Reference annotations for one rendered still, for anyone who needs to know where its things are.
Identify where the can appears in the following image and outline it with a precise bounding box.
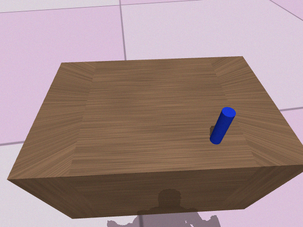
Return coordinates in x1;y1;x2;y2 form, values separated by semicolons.
210;107;236;144

